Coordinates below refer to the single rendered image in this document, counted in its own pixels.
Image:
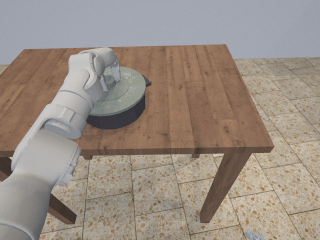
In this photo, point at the table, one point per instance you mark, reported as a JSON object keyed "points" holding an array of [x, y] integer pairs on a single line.
{"points": [[197, 103]]}

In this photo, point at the left robot forearm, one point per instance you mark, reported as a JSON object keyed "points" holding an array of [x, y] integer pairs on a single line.
{"points": [[66, 115]]}

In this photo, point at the robot left upper arm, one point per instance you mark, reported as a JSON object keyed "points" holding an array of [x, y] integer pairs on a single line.
{"points": [[48, 161]]}

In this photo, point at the robot right hand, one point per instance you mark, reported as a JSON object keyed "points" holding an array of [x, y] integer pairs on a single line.
{"points": [[252, 235]]}

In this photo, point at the robot left hand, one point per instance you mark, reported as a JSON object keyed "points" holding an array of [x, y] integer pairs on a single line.
{"points": [[110, 59]]}

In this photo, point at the lid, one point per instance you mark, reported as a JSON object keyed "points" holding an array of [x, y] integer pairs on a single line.
{"points": [[124, 95]]}

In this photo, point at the pot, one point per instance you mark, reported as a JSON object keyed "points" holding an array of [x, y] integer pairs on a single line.
{"points": [[121, 119]]}

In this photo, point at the knob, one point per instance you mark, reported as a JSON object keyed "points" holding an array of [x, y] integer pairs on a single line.
{"points": [[110, 80]]}

